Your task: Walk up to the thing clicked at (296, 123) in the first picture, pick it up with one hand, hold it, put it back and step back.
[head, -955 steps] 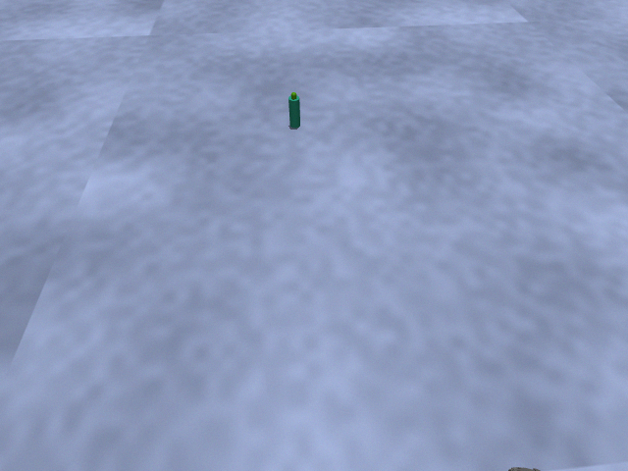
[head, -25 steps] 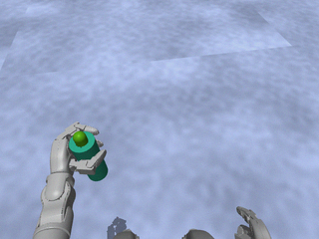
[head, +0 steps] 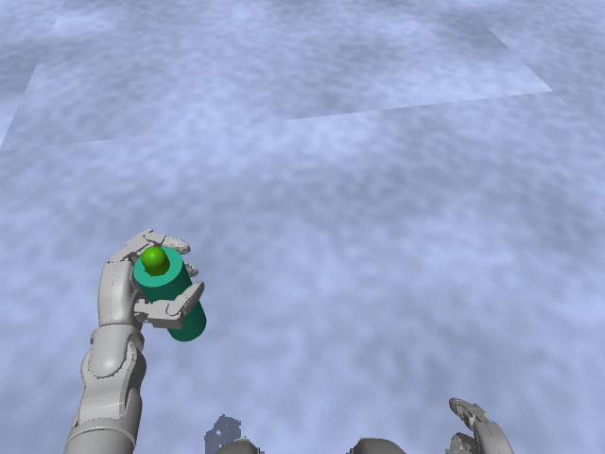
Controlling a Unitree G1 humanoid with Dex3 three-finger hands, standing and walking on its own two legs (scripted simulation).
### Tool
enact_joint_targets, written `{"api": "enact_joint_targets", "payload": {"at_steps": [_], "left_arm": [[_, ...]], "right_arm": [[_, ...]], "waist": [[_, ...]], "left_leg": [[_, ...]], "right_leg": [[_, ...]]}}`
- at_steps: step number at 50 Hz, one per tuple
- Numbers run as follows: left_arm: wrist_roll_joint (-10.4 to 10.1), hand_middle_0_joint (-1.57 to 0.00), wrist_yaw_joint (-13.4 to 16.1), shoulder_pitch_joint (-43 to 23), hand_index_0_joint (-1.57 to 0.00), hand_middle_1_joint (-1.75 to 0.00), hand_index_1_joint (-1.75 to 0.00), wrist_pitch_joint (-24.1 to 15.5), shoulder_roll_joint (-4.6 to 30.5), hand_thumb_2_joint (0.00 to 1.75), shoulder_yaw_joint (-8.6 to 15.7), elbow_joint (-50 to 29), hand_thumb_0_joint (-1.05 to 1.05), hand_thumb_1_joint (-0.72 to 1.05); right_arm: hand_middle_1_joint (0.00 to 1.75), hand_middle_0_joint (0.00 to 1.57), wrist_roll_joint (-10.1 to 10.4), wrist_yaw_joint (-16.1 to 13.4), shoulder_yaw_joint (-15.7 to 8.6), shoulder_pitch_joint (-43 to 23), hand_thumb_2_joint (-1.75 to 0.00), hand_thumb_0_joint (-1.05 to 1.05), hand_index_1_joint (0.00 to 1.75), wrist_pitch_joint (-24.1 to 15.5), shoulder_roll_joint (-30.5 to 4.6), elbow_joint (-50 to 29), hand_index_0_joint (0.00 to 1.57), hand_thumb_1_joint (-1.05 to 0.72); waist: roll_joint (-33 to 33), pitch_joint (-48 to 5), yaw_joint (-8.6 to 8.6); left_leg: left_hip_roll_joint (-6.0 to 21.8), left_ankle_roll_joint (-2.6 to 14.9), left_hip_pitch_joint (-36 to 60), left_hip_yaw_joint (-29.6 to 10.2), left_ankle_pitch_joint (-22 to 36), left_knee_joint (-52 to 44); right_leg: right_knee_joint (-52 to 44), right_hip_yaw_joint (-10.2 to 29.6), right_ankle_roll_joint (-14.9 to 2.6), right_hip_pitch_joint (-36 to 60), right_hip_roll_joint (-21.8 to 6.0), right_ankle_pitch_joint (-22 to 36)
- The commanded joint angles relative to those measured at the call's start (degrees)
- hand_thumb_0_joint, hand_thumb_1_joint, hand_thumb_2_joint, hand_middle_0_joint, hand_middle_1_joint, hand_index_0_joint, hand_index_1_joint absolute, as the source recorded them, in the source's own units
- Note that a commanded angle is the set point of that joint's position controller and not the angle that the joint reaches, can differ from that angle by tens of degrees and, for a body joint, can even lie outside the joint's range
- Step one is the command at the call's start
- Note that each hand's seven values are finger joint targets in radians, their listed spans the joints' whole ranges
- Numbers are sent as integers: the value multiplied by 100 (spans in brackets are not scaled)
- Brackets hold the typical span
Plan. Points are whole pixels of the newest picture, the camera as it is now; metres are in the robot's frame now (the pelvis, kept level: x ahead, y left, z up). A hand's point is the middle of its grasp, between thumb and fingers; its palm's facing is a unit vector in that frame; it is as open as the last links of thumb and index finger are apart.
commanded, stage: hold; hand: left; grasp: from the side
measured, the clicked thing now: (172, 293) +0.32 +0.18 +0.01
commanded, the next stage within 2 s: crouch in 1.54 s
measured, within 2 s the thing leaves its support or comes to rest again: neither
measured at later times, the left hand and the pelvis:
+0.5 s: hand (173, 281) +0.32 +0.17 +0.04, palm faces +0.08 -1.00 -0.03, open 8.1 cm; pelvis +0.00 +0.00 +0.00, yaw +0 degrees
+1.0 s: hand (170, 284) +0.32 +0.17 +0.04, palm faces +0.08 -1.00 -0.03, open 8.1 cm; pelvis +0.00 +0.00 +0.00, yaw +0 degrees
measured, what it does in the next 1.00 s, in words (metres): stands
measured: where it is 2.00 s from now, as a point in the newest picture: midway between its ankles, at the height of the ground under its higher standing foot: outside the picture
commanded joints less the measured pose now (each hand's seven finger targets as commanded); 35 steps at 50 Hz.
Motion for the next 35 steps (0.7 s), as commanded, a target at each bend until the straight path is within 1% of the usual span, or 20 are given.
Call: {"api": "enact_joint_targets", "payload": {"at_steps": [1,2,4,5,6,9,11,13,15,19,20,22,24,25,27,29,31,32,34,35], "left_arm": [[-115,-127,14,-2243,-128,-139,-138,-701,929,121,386,-1947,0,34],[-122,-127,33,-2325,-129,-139,-138,-703,986,120,457,-1964,0,34],[-158,-128,-14,-2114,-130,-141,-140,-667,765,121,290,-1751,0,35],[-172,-130,-5,-2329,-131,-142,-141,-716,923,123,406,-2017,0,34],[-148,-128,-4,-2144,-130,-141,-140,-680,956,122,485,-1729,0,34],[-177,-128,-11,-2262,-130,-140,-139,-709,863,122,379,-1917,0,34],[-189,-127,1,-2044,-129,-140,-139,-669,806,123,437,-1554,0,36],[-170,-128,-15,-2390,-130,-141,-140,-758,942,123,416,-2048,0,35],[-157,-128,-27,-2050,-130,-141,-140,-713,876,123,395,-1787,0,33],[-175,-127,7,-2263,-129,-140,-139,-708,903,122,412,-2012,0,37],[-174,-127,3,-2318,-129,-141,-140,-714,854,123,316,-2080,0,34],[-162,-129,59,-2113,-131,-142,-142,-682,943,124,499,-1872,0,33],[-174,-126,48,-2169,-128,-140,-140,-689,830,123,369,-1981,0,31],[-152,-127,66,-2315,-129,-141,-140,-709,956,124,445,-2164,0,34],[-148,-127,35,-2024,-129,-142,-141,-628,795,123,344,-1624,0,29],[-117,-127,30,-2310,-129,-141,-140,-679,1005,123,477,-1820,0,32],[-125,-127,1,-2100,-128,-140,-139,-648,880,123,424,-1739,0,34],[-140,-127,-19,-2270,-129,-141,-140,-670,781,123,309,-1773,0,32],[-137,-127,-11,-2147,-129,-141,-140,-681,716,123,273,-1651,0,32],[-148,-127,-8,-2441,-129,-140,-140,-745,891,122,356,-2017,0,32]], "right_arm": [[30,20,-18,-58,-307,-131,-90,0,30,-251,-772,-649,20,-91],[30,20,-14,-64,-303,-98,-90,0,30,-239,-773,-631,20,-91],[30,20,1,-59,-295,-156,-90,0,30,-257,-782,-681,20,-92],[30,20,11,-58,-309,-166,-90,0,30,-265,-794,-682,20,-91],[30,20,15,-65,-310,-160,-90,0,30,-260,-800,-666,20,-91],[30,20,5,-57,-283,-156,-90,0,30,-270,-766,-646,20,-91],[30,20,15,-50,-315,-98,-90,0,30,-277,-804,-601,20,-91],[30,20,4,-54,-310,-161,-90,0,30,-287,-781,-657,20,-91],[30,20,11,-65,-321,-98,-90,0,30,-285,-806,-641,20,-91],[30,20,10,-58,-305,-88,-90,0,30,-292,-785,-635,20,-91],[30,20,1,-67,-297,-69,-90,0,30,-287,-774,-623,20,-91],[30,20,19,-74,-308,-89,-90,0,30,-307,-789,-601,20,-91],[30,20,9,-55,-280,-114,-90,0,30,-282,-744,-653,20,-91],[30,20,9,-67,-294,-109,-90,0,30,-289,-766,-638,20,-91],[30,20,7,-66,-295,-82,-90,0,30,-285,-773,-602,20,-91],[30,20,2,-75,-307,-56,-90,0,30,-273,-766,-561,20,-91],[30,20,-2,-74,-304,-99,-90,0,30,-255,-756,-595,20,-91],[30,20,-7,-68,-292,-105,-90,0,30,-270,-742,-606,20,-91],[30,20,8,-39,-317,-139,-90,0,30,-280,-766,-604,20,-91],[30,20,4,-26,-325,-149,-90,0,30,-293,-773,-625,20,-91]], "waist": [[269,-1881,11],[297,-1897,12],[249,-1706,-17],[282,-1724,-4],[166,-1732,4],[259,-1633,-16],[24,-1642,-25],[285,-1758,10],[224,-1833,-11],[194,-1848,-2],[228,-1878,-59],[174,-1715,-3],[199,-1786,12],[231,-1882,20],[101,-1649,-40],[208,-1774,-30],[151,-1726,25],[148,-1681,-60],[118,-1513,-25],[388,-1779,14]], "left_leg": [[-216,84,995,-27,1183,-627],[-221,86,1011,-19,1218,-621],[-214,80,992,-27,1047,-679],[-223,84,979,-18,937,-702],[-217,92,965,-31,904,-722],[-223,85,961,-11,825,-735],[-211,105,892,-37,888,-709],[-243,101,951,8,892,-689],[-229,90,1055,-17,1016,-701],[-214,84,1063,-23,1131,-678],[-223,96,1081,-10,1172,-651],[-227,99,1013,0,1110,-688],[-226,93,978,-20,1120,-686],[-221,93,1056,-16,1181,-694],[-222,115,952,-13,1209,-665],[-232,123,987,10,1293,-628],[-241,125,908,26,1250,-640],[-242,128,965,22,1199,-635],[-231,112,888,-8,992,-716],[-226,87,1020,-8,1025,-707]], "right_leg": [[-634,40,-105,506,207,1503],[-641,43,-103,511,205,1532],[-678,27,-103,403,220,1358],[-720,38,-100,414,211,1275],[-740,24,-98,451,218,1237],[-745,28,-102,343,216,1168],[-718,13,-92,409,222,1234],[-746,65,-89,431,185,1276],[-707,29,-90,490,209,1347],[-708,32,-86,504,220,1468],[-714,47,-77,526,206,1531],[-739,51,-77,486,202,1478],[-730,39,-80,556,215,1473],[-716,32,-87,600,206,1531],[-730,43,-66,516,208,1581],[-726,70,-62,550,178,1711],[-756,69,-66,573,171,1672],[-770,72,-58,496,177,1624],[-752,25,-85,436,196,1356],[-713,33,-111,451,192,1354]]}}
